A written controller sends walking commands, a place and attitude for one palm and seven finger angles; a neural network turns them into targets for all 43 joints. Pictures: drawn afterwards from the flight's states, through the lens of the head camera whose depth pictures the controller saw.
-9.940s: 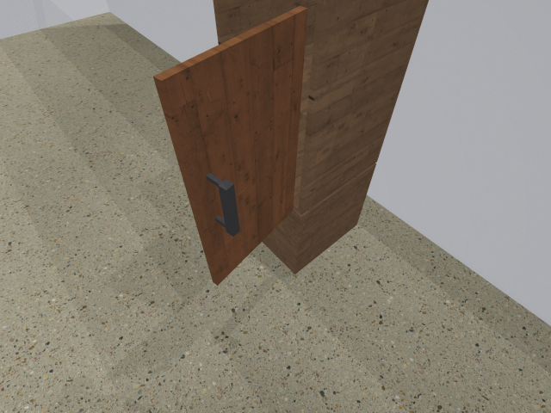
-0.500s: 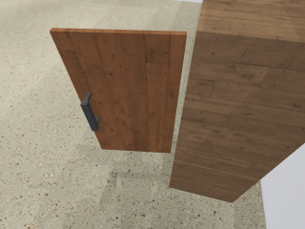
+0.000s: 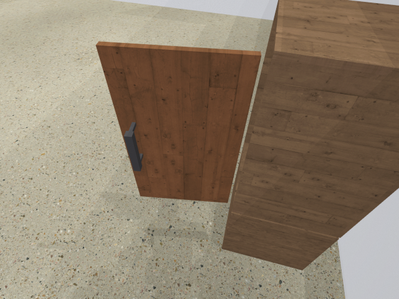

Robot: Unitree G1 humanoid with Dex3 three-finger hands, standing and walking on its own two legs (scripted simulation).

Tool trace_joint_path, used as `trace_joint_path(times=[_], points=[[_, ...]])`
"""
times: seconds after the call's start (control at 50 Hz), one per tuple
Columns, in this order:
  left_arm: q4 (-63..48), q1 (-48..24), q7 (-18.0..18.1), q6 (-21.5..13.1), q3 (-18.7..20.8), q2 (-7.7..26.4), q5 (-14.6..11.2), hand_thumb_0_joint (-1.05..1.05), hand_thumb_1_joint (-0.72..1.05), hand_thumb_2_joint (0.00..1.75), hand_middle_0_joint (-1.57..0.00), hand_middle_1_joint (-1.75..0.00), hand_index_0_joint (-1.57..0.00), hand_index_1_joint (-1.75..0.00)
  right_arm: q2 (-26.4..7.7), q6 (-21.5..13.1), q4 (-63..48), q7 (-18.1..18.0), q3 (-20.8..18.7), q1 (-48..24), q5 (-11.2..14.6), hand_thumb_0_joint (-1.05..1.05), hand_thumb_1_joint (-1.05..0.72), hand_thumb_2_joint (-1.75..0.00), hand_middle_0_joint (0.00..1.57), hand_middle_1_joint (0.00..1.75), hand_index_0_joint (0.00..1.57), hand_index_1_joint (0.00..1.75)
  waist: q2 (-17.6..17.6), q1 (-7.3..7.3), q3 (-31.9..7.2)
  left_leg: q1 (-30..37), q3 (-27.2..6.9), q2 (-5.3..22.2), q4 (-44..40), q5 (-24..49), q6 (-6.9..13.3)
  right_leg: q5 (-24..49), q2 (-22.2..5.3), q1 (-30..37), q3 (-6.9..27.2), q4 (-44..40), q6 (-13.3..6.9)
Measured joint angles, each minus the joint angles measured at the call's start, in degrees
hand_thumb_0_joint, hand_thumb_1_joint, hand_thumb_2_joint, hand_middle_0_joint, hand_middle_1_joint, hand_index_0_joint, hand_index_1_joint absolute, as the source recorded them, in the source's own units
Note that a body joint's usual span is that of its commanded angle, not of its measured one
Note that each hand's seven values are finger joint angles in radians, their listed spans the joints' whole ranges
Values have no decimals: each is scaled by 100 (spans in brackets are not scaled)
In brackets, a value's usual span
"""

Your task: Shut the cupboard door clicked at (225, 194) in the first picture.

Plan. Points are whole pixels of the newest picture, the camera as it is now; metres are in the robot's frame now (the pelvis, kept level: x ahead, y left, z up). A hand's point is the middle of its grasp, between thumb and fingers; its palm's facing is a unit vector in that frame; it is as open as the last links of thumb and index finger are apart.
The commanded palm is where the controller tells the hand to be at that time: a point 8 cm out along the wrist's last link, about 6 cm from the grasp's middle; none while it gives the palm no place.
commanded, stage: come to a stop and stand still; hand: left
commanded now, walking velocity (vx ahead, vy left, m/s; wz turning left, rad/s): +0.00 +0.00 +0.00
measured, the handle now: (135, 147) +0.50 +0.21 -0.03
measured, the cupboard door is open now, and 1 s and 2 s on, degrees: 100 100 100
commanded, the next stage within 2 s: look again from close up in 0.12 s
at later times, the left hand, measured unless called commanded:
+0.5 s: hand out of the picture +0.08 +0.23 -0.16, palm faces -0.05 -0.95 -0.31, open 7.4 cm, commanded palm none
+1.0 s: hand out of the picture +0.07 +0.22 -0.17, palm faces -0.04 -0.96 -0.29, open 7.4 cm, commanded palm none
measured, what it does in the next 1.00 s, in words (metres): stands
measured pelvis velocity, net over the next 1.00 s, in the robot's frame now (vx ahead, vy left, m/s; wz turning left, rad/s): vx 0.03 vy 0.00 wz -0.01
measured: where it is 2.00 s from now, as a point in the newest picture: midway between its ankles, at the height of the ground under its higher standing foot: outside the picture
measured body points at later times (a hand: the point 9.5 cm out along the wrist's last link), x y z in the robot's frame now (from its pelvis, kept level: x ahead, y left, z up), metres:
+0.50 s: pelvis +0.01 +0.00 +0.01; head +0.02 +0.01 +0.45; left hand +0.08 +0.28 -0.13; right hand +0.08 -0.28 -0.13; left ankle +0.00 +0.09 -0.74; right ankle +0.04 -0.14 -0.74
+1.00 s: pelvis +0.03 +0.00 +0.00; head +0.03 +0.00 +0.45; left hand +0.07 +0.27 -0.14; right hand +0.08 -0.28 -0.14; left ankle +0.00 +0.09 -0.74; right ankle +0.04 -0.14 -0.74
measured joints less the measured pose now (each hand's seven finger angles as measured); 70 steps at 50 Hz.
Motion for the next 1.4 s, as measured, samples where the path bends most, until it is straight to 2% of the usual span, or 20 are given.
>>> trace_joint_path(times=[0.26, 0.6, 0.86, 0.96, 1.02, 1.14, 1.2, 1.3, 1.4], points=[[304, -133, -22, -6, -58, 145, -20, 0, 90, 89, -20, -30, -20, -30, -230, -26, 416, 11, 26, 16, 40, 1, -91, -90, 20, 30, 20, 30, -12, -60, 92, 185, 50, -63, -323, 131, 30, 89, -43, 123, 52, -217, 44], [437, -372, -25, -33, -117, 57, -24, 0, 90, 89, -20, -30, -20, -30, -169, -54, 564, 7, 79, -342, 58, 1, -91, -90, 20, 30, 20, 30, -26, -42, 78, 418, 27, -42, -558, 193, -14, 113, -12, 336, 25, -397, 22], [513, -313, -17, -33, -96, 68, -26, 0, 90, 89, -20, -30, -20, -30, -176, -41, 643, -5, 92, -332, 54, 1, -91, -90, 20, 30, 20, 30, -17, -18, 75, 482, -16, -15, -686, 227, -55, 121, 18, 407, -21, -511, -5], [538, -112, 12, 18, -82, -52, -14, 0, 90, 89, -20, -30, -20, -30, -94, 32, 654, -25, 116, -136, 24, 1, -91, -90, 20, 30, 20, 30, 13, 4, -35, 428, 4, 20, -502, 63, -64, -9, 45, 361, -2, -373, -7], [383, 115, 20, 38, -137, -139, -5, 0, 90, 89, -20, -30, -20, -30, 39, 20, 335, -55, 102, 158, -39, 1, -91, -90, 20, 30, 20, 30, -21, -28, -7, 348, 35, -40, -288, -89, -45, -298, -29, 155, 43, 99, -65], [318, 521, 58, -19, -161, -458, -23, 0, 90, 89, -20, -30, -20, -30, 367, 27, 148, -89, 114, 544, -6, 1, -91, -90, 20, 30, 20, 30, 113, -50, -93, 186, 18, 23, 221, -497, -54, -642, 6, 33, 34, 510, -13], [355, 572, 93, -48, -166, -605, -38, 0, 90, 89, -20, -30, -20, -30, 529, -16, 198, -124, 119, 577, 13, 1, -91, -90, 20, 30, 20, 30, 139, -46, -80, 218, 15, 48, 293, -577, -73, -714, 27, 68, 31, 569, -22], [323, 550, 148, -83, -148, -799, -51, 0, 90, 89, -20, -30, -20, -30, 574, -13, 305, -198, 48, 513, 35, 2, -93, -90, 20, 30, 20, 30, 145, -36, -32, 285, 26, 46, 316, -613, -71, -742, 24, 130, 43, 595, -11], [304, 466, 182, -50, -102, -782, -47, 1, 91, 89, -20, -30, -20, -30, 580, -29, 342, -205, 26, 393, 42, 1, -93, -90, 20, 30, 20, 30, 76, -26, 7, 331, 66, 45, 243, -537, -63, -660, 31, 156, 82, 532, -8]])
